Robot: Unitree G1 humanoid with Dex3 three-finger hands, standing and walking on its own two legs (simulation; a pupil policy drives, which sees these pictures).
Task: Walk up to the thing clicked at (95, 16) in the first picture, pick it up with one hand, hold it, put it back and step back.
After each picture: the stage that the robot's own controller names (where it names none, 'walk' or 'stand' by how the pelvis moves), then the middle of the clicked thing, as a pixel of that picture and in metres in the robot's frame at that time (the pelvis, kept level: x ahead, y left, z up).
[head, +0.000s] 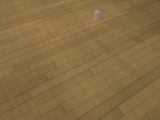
stand; (96, 15) +1.99 -0.24 -0.72
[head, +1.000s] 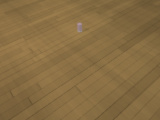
walk; (79, 27) +1.86 +0.12 -0.70
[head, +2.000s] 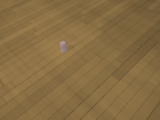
walk; (63, 46) +1.29 +0.28 -0.71
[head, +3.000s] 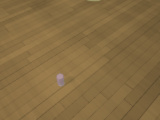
walk; (60, 80) +0.85 +0.23 -0.72
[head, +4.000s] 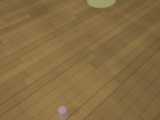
walk; (62, 112) +0.50 +0.17 -0.70
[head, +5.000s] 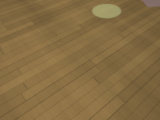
stand; out of the picture +0.38 +0.14 -0.71
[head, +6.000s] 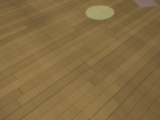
stand; out of the picture +0.36 +0.16 -0.72
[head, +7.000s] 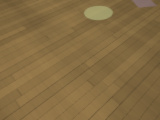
stand; out of the picture +0.35 +0.17 -0.73
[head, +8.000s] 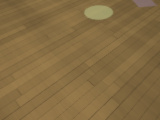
stand; out of the picture +0.35 +0.17 -0.73
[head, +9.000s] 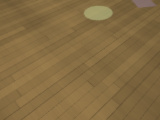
stand; out of the picture +0.35 +0.17 -0.73
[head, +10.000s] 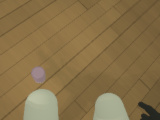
go down; (39, 75) +0.41 +0.19 -0.42
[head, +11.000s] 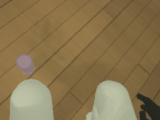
go down; (26, 65) +0.42 +0.23 -0.31
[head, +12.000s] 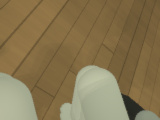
close in; out of the picture +0.39 +0.27 -0.22
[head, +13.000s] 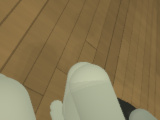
close; out of the picture +0.40 +0.27 -0.21
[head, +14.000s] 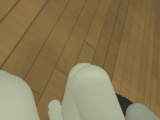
lift; out of the picture +0.36 +0.26 -0.22
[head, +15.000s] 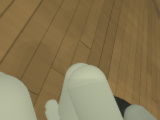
lift; out of the picture +0.36 +0.25 -0.23
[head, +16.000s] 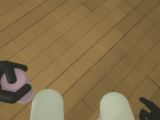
lift; (19, 87) +0.30 +0.22 -0.05
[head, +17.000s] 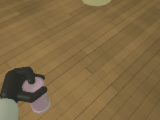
hold; (37, 95) +0.31 +0.16 -0.01
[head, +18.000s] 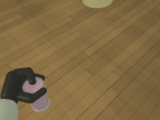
hold; (37, 95) +0.32 +0.17 -0.01
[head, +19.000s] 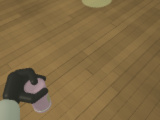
hold; (38, 95) +0.31 +0.16 -0.02
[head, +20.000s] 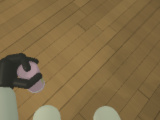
crouch; (32, 78) +0.37 +0.17 -0.09
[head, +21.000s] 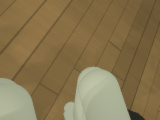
lower; out of the picture +0.53 +0.31 -0.26
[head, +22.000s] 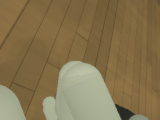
lower; out of the picture +0.52 +0.34 -0.25
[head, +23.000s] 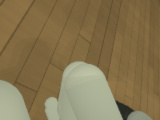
lower; out of the picture +0.51 +0.34 -0.25
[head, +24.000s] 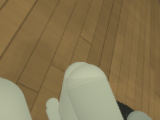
lower; out of the picture +0.51 +0.34 -0.25
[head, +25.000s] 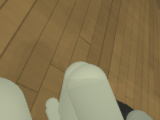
lower; out of the picture +0.52 +0.34 -0.25
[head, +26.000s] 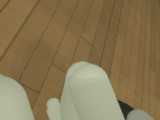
withdraw; out of the picture +0.52 +0.33 -0.25
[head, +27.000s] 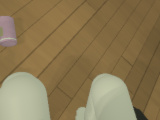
stand; (7, 31) +0.55 +0.28 -0.29
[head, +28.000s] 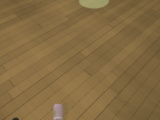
stand; (57, 112) +0.50 +0.14 -0.67
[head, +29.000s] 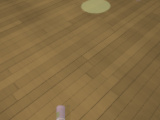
stand; (60, 114) +0.52 +0.15 -0.69
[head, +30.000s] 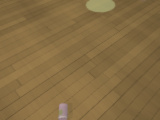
stand; (63, 112) +0.52 +0.14 -0.70
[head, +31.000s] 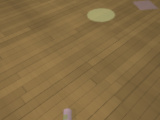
walk; (67, 117) +0.55 +0.12 -0.74
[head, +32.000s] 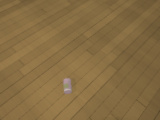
walk; (67, 86) +0.67 +0.11 -0.73
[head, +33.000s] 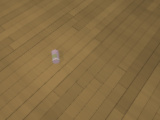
walk; (55, 56) +0.92 +0.22 -0.72
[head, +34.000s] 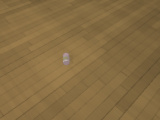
stand; (66, 59) +1.14 +0.16 -0.73
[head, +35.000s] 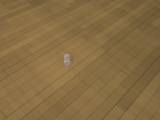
stand; (67, 59) +1.15 +0.16 -0.75
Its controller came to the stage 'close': yes
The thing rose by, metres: 0.70
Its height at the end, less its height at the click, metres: -0.02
